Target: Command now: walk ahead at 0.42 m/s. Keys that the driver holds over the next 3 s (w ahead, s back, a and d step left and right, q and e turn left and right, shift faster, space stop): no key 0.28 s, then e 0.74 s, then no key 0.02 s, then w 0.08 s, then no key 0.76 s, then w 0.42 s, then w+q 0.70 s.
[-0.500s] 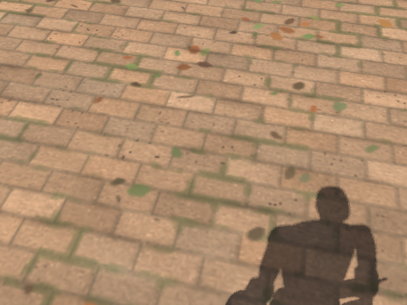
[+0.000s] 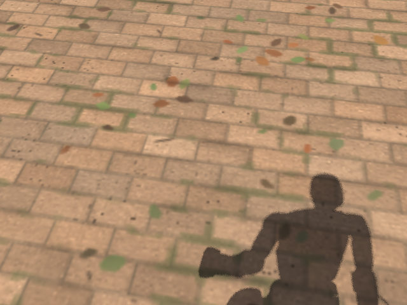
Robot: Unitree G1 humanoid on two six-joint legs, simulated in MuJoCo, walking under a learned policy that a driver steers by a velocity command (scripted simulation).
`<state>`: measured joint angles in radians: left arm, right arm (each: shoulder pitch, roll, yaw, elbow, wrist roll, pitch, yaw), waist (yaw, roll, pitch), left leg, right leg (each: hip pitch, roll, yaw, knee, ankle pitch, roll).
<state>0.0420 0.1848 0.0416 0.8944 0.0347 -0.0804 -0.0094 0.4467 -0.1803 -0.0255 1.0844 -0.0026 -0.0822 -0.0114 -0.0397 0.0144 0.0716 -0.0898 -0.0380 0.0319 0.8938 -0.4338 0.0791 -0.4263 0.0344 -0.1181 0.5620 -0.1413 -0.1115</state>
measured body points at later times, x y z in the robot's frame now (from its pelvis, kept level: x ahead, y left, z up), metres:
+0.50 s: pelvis +0.15 +0.02 +0.01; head +0.18 +0.03 +0.46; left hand +0.17 +0.25 -0.15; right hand +0.23 -0.23 -0.12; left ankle +0.22 +0.10 -0.72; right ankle +0.08 -0.07 -0.68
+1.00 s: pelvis +0.12 -0.02 +0.02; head +0.14 -0.05 +0.47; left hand +0.29 +0.21 -0.09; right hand +0.12 -0.30 -0.12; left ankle +0.18 +0.12 -0.64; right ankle +0.10 -0.08 -0.72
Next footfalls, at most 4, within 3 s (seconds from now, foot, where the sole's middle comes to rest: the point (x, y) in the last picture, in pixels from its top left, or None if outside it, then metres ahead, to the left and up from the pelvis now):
0.40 left None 0.26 0.10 -0.76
0.80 right None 0.14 -0.10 -0.76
1.32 left None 0.23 0.06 -0.76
2.16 right None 0.19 -0.16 -0.76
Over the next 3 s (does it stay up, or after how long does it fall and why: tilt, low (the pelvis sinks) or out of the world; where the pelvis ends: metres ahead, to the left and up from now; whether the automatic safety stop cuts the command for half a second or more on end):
stays up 0.59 -0.20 0.02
